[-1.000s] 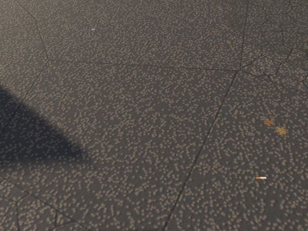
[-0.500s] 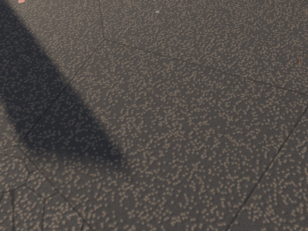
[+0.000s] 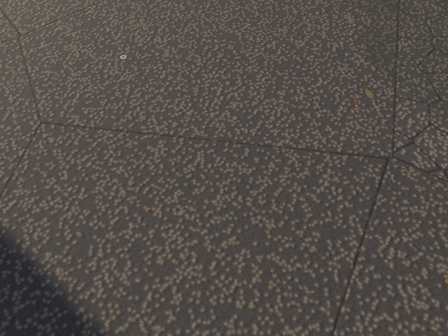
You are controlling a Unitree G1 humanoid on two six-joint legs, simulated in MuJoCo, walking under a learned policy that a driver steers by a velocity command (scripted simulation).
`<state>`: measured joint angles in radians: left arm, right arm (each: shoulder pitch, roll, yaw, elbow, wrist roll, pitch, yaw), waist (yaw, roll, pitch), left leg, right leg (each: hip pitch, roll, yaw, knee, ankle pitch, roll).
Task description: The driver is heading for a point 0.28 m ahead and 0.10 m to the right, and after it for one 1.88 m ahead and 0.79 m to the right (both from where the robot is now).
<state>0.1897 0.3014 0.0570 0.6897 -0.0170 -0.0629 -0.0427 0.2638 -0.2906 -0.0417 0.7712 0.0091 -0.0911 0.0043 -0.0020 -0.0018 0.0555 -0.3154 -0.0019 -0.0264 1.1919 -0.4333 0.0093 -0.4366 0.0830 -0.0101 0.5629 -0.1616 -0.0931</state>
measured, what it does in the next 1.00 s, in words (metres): walks ahead, turning right: left foot, then right foot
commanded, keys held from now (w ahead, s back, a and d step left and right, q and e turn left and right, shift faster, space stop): w+e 1.00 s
